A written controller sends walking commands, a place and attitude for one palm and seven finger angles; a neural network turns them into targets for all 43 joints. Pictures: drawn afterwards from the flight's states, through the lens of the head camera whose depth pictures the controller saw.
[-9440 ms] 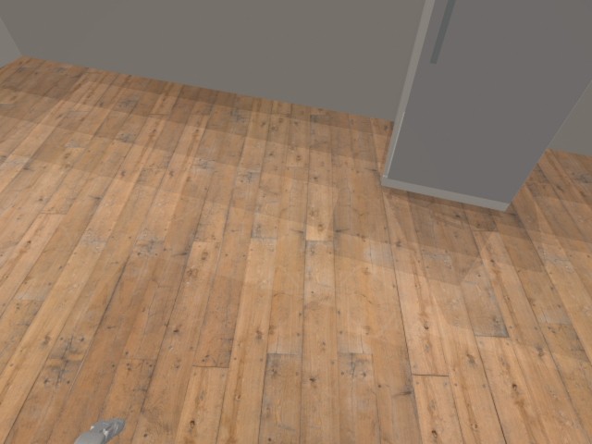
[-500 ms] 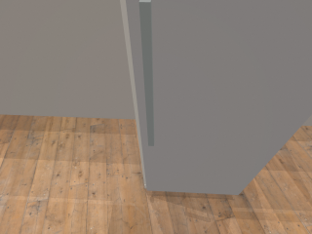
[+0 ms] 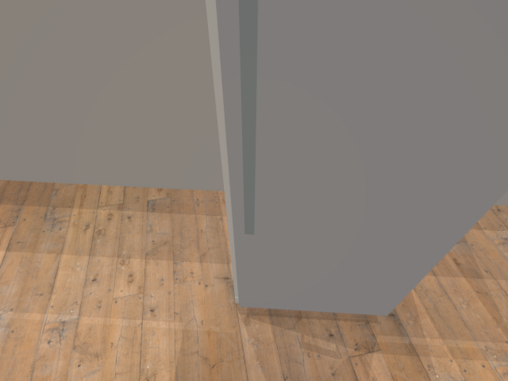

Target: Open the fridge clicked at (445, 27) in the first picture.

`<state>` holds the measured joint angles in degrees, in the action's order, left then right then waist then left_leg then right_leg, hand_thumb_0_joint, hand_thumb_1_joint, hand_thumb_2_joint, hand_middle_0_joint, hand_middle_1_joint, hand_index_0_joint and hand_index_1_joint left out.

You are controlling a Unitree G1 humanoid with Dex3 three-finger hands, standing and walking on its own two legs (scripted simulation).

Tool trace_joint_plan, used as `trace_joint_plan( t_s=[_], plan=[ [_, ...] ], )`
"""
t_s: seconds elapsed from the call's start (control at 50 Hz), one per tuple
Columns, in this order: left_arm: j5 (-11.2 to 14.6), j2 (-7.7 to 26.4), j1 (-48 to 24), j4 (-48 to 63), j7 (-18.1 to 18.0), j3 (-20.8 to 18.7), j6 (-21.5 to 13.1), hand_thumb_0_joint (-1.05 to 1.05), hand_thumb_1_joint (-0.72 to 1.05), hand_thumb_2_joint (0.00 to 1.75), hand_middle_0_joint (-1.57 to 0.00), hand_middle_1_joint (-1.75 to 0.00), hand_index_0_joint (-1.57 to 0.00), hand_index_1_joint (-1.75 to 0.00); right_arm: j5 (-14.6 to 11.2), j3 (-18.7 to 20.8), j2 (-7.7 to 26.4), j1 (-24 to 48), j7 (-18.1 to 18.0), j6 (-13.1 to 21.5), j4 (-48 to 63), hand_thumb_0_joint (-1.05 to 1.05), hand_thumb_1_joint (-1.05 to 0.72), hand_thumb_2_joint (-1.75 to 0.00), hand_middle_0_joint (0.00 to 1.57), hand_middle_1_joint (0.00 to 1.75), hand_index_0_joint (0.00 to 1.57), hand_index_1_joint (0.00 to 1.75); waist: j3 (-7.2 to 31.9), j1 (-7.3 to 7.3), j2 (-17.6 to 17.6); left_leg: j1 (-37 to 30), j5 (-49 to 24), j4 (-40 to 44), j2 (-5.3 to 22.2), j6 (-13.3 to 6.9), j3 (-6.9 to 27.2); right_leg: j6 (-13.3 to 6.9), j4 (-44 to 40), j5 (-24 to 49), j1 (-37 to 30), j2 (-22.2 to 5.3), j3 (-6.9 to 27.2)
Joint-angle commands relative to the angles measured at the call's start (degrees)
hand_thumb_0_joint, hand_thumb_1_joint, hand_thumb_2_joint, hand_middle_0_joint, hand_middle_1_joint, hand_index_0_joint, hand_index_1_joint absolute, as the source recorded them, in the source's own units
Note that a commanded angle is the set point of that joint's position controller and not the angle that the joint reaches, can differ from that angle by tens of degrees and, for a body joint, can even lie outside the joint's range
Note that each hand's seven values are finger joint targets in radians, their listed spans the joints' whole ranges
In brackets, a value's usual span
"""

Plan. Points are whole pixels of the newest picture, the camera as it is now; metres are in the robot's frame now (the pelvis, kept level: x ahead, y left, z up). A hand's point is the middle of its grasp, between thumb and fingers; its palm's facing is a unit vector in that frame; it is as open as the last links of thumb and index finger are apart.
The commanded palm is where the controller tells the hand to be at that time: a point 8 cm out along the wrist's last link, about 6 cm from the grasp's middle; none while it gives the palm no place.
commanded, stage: look again from close up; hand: left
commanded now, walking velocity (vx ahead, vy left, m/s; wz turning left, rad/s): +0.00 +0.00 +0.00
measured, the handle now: (250, 145) +0.46 +0.04 +0.14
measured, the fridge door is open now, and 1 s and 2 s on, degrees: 0 0 0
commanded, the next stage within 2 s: shuffle to correct the standing spot in 0.10 s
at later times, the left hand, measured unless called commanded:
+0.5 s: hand out of the picture -0.02 +0.15 -0.18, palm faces +0.04 -0.99 -0.15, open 7.4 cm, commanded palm none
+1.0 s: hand out of the picture -0.01 +0.10 -0.20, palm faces +0.09 -0.99 -0.10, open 7.4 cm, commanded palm none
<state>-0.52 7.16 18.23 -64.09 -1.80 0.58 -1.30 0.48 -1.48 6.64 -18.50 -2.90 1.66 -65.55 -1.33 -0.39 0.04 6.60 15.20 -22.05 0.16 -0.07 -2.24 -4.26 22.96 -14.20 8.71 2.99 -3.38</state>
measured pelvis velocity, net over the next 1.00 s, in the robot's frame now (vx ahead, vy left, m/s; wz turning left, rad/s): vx -0.01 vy -0.06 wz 0.04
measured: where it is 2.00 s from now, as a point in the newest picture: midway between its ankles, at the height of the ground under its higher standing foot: outside the picture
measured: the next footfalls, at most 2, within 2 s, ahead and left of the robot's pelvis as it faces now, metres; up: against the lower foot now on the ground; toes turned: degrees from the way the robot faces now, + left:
left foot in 0.94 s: +0.02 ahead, +0.03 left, +0.00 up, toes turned +10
right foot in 1.34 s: +0.03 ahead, -0.31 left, +0.00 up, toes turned +1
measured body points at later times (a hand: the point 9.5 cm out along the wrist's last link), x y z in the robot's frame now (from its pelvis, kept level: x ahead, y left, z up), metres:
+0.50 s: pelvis +0.00 -0.01 -0.01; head +0.02 -0.01 +0.44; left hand -0.02 +0.20 -0.17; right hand -0.02 -0.22 -0.17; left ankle -0.04 +0.12 -0.74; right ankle -0.02 -0.07 -0.74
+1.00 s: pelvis -0.01 -0.06 -0.01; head +0.01 -0.02 +0.43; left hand -0.01 +0.15 -0.19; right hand +0.01 -0.30 -0.15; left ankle -0.02 +0.02 -0.75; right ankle -0.04 -0.11 -0.70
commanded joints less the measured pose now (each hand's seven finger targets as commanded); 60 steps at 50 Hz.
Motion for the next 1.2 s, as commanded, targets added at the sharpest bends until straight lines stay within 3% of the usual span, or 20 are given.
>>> trace_joint_plan(
  t_s=[0.0, 0.2, 0.32, 0.48, 0.56, 0.6, 0.62, 0.7, 0.74, 0.82, 0.86, 0.88, 0.9, 0.92, 0.94, 0.96, 0.98, 1.04, 1.1, 1.18],
  plan=[
    [0.1, 5.1, 4.3, 1.4, -0.6, -0.8, -0.7, 0.00, 0.90, 0.90, -0.20, -0.30, -0.20, -0.30, 0.1, 0.8, 4.7, -4.7, -0.1, 0.6, 0.5, 0.00, -0.90, -0.90, 0.20, 0.30, 0.20, 0.30, -2.3, -0.17, 0.7, 4.4, -9.8, 3.2, 5.5, -1.7, 4.7, 0.4, -3.4, 13.0, -1.7, -9.1, 8.4],
    [0.0, 4.5, 4.8, 0.9, -0.5, -0.6, -0.5, 0.00, 0.90, 0.90, -0.20, -0.30, -0.20, -0.30, 0.1, 0.8, 4.1, -4.3, -0.2, 0.6, 0.4, 0.00, -0.90, -0.90, 0.20, 0.30, 0.20, 0.30, -3.3, -0.18, 0.5, 4.2, -10.1, 3.3, 5.6, -1.8, 5.1, 0.6, -3.3, 12.0, -0.6, -8.9, 7.7],
    [-0.3, 3.9, 5.3, 1.3, -0.1, -1.3, 0.8, 0.00, 0.90, 0.90, -0.20, -0.30, -0.20, -0.30, 0.5, 1.6, 5.2, -4.4, -0.8, 0.3, 0.1, 0.00, -0.90, -0.90, 0.20, 0.30, 0.20, 0.30, -3.4, 0.19, 0.0, 4.1, -12.2, 2.5, 7.9, -2.7, 6.5, 1.2, -0.6, 10.3, 1.5, -7.0, 5.9],
    [-1.1, 3.7, 5.9, 4.3, 0.8, -3.0, 2.6, 0.00, 0.90, 0.90, -0.20, -0.30, -0.20, -0.30, 1.0, 3.7, 8.3, -4.3, -2.0, -0.7, 1.0, 0.00, -0.90, -0.90, 0.20, 0.30, 0.20, 0.30, -2.8, 0.13, -4.2, 6.5, -16.3, 1.3, 13.5, -6.5, 11.7, 1.6, 7.5, 5.8, 5.3, -4.8, 3.5],
    [-1.5, 4.7, 7.9, 5.3, 0.9, -3.9, 2.9, 0.00, 0.90, 0.90, -0.20, -0.30, -0.20, -0.30, 1.0, 4.2, 7.6, -2.8, -2.0, -1.2, 2.5, 0.00, -0.90, -0.90, 0.20, 0.30, 0.20, 0.30, -1.3, -0.79, 2.1, 13.6, -7.0, -4.8, 9.0, -4.2, 6.0, 1.9, 3.9, 12.6, 0.3, -7.4, 7.5],
    [-1.6, 7.4, 9.1, 5.4, 0.6, -4.4, 2.9, 0.00, 0.90, 0.90, -0.20, -0.30, -0.20, -0.30, 0.6, 3.8, 4.6, -2.7, -1.9, -1.8, 3.1, 0.00, -0.90, -0.90, 0.20, 0.30, 0.20, 0.30, 0.0, -1.18, 12.0, 17.8, 7.2, -17.9, 0.8, -1.1, -2.8, -0.1, -3.6, 18.1, -2.8, -14.1, 15.5],
    [-1.5, 7.5, 9.8, 5.7, 0.5, -4.6, 3.2, 0.00, 0.90, 0.90, -0.20, -0.30, -0.20, -0.30, 0.6, 3.9, 4.6, -0.7, -2.0, -2.2, 3.9, 0.00, -0.90, -0.90, 0.20, 0.30, 0.20, 0.30, 0.2, -2.59, 12.1, 19.0, 16.3, -27.5, 0.4, -1.1, -1.5, -2.6, -6.9, 19.2, -1.9, -16.5, 18.1],
    [-1.4, 6.3, 4.9, 8.3, 0.2, -4.4, 3.2, 0.00, 0.90, 0.90, -0.20, -0.30, -0.20, -0.30, 0.7, 4.4, 5.1, 0.0, -1.5, -2.6, 3.8, 0.00, -0.90, -0.90, 0.20, 0.30, 0.20, 0.30, -0.8, -0.46, 3.0, 22.1, 13.5, -40.5, 2.2, -0.7, -0.4, -8.4, -6.6, 17.9, 0.0, -14.5, 14.0],
    [-1.6, 6.3, 4.8, 9.0, 0.1, -4.4, 2.9, 0.00, 0.90, 0.90, -0.20, -0.30, -0.20, -0.30, 0.7, 4.4, 4.7, 0.5, -1.2, -2.6, 4.1, 0.00, -0.90, -0.90, 0.20, 0.30, 0.20, 0.30, -0.4, -0.60, 1.2, 22.1, 12.8, -38.6, 2.3, -0.4, -1.5, -5.2, -6.8, 19.3, -1.1, -13.6, 12.7],
    [-1.9, 7.5, 4.5, 9.7, 0.4, -4.9, 3.4, 0.00, 0.90, 0.90, -0.20, -0.30, -0.20, -0.30, 0.4, 4.5, 5.8, -1.5, -1.8, -2.7, 4.1, 0.00, -0.90, -0.90, 0.20, 0.30, 0.20, 0.30, -0.5, -0.28, 3.7, 19.9, 12.5, -28.8, 2.1, -1.3, -2.7, 2.2, -9.1, 19.0, -2.6, -12.0, 13.3],
    [-1.9, 7.9, 1.8, 10.7, 0.7, -5.5, 3.9, 0.00, 0.90, 0.90, -0.20, -0.30, -0.20, -0.30, 0.3, 4.7, 6.3, -6.4, -2.3, -2.5, 3.3, 0.00, -0.90, -0.90, 0.20, 0.30, 0.20, 0.30, -0.2, 2.11, 5.8, 13.0, 12.7, -17.1, 1.9, -2.2, -5.0, 6.4, -8.3, 25.6, -0.8, -10.4, 10.7],
    [-1.5, 8.5, -1.1, 11.4, 1.1, -5.9, 4.1, 0.00, 0.90, 0.90, -0.20, -0.30, -0.20, -0.30, 0.3, 5.1, 7.1, -12.4, -2.8, -2.2, 1.6, 0.00, -0.90, -0.90, 0.20, 0.30, 0.20, 0.30, 0.1, 5.37, 6.2, 4.2, 7.6, -7.6, 1.9, -3.4, -5.4, 10.4, -4.3, 29.2, 4.3, -7.7, 7.1],
    [-0.9, 8.2, -3.6, 12.1, 1.5, -5.9, 4.0, 0.00, 0.90, 0.90, -0.20, -0.30, -0.20, -0.30, 0.3, 5.8, 9.1, -20.6, -3.4, -1.5, -0.9, 0.00, -0.90, -0.90, 0.20, 0.30, 0.20, 0.30, 1.7, 9.18, 1.5, -8.4, -4.0, 5.3, 4.9, -6.2, -1.2, 15.9, 8.8, 28.4, 11.8, -3.3, 2.6],
    [-0.3, 5.3, 1.5, 12.0, 1.6, -5.1, 4.1, 0.00, 0.90, 0.90, -0.20, -0.30, -0.20, -0.30, 0.8, 5.4, 12.0, -18.4, -4.1, -1.3, 0.4, 0.00, -0.90, -0.90, 0.20, 0.30, 0.20, 0.30, 2.4, 6.64, -18.9, -8.6, -9.7, 7.6, 24.7, -13.3, 23.6, 15.4, 35.4, -11.4, 22.3, 1.1, 2.7],
    [-1.0, 6.6, 3.1, 12.6, 1.4, -5.1, 4.7, 0.00, 0.90, 0.90, -0.20, -0.30, -0.20, -0.30, 0.5, 4.5, 12.6, -11.2, -3.7, -1.6, 4.1, 0.00, -0.90, -0.90, 0.20, 0.30, 0.20, 0.30, -0.5, 3.77, -13.3, 1.4, -16.4, 7.1, 32.7, -18.2, 32.1, 8.4, 46.0, -19.5, 24.9, -0.5, 8.8],
    [-1.6, 7.8, 3.9, 13.4, 1.5, -6.0, 5.2, 0.00, 0.90, 0.90, -0.20, -0.30, -0.20, -0.30, 1.0, 4.5, 13.5, -1.4, -3.0, -1.1, 8.0, 0.00, -0.90, -0.90, 0.20, 0.30, 0.20, 0.30, -2.1, 0.46, -8.5, 8.5, -12.5, 8.0, 33.8, -18.5, 28.9, 5.3, 50.0, -16.4, 24.5, -4.2, 12.3],
    [-2.7, 8.1, 0.8, 12.7, 1.8, -6.2, 5.4, 0.00, 0.90, 0.90, -0.20, -0.30, -0.20, -0.30, 1.3, 4.1, 11.2, 2.1, -2.6, -0.2, 8.5, 0.00, -0.90, -0.90, 0.20, 0.30, 0.20, 0.30, -4.7, -0.56, -4.4, 14.4, -10.3, 8.5, 26.6, -14.1, 23.0, 5.6, 50.7, -11.2, 23.5, -3.1, 11.5],
    [-2.2, 5.1, 1.3, 11.3, 2.8, -5.4, 5.3, 0.00, 0.90, 0.90, -0.20, -0.30, -0.20, -0.30, 1.5, 3.2, 9.4, 1.6, -2.1, 0.7, 7.7, 0.00, -0.90, -0.90, 0.20, 0.30, 0.20, 0.30, -6.3, -1.78, -5.3, 16.0, -15.9, 8.0, 18.0, -9.3, 10.4, 7.3, 53.5, -2.7, 23.3, -3.1, 7.7],
    [-1.5, 4.4, 1.4, 10.4, 2.6, -4.7, 5.6, 0.00, 0.90, 0.90, -0.20, -0.30, -0.20, -0.30, 1.7, 3.8, 11.2, -2.0, -1.5, 0.2, 6.9, 0.00, -0.90, -0.90, 0.20, 0.30, 0.20, 0.30, -1.8, -0.32, -9.0, 7.9, -24.8, 3.4, 14.9, -7.8, 4.1, 8.9, 46.5, -4.4, 23.0, -3.7, 4.8],
    [-0.9, 4.5, -4.2, 12.1, 2.5, -4.1, 4.9, 0.00, 0.90, 0.90, -0.20, -0.30, -0.20, -0.30, 2.2, 5.7, 13.9, -5.1, -0.5, -1.0, 6.6, 0.00, -0.90, -0.90, 0.20, 0.30, 0.20, 0.30, 1.5, 2.88, -14.1, 1.4, -28.4, 0.9, 14.8, -7.5, 4.0, 9.8, 30.7, -11.1, 20.2, -4.5, -0.2]
  ],
)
